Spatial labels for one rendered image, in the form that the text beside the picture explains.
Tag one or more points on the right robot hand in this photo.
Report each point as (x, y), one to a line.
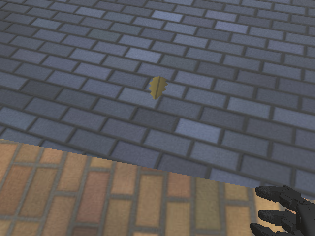
(302, 223)

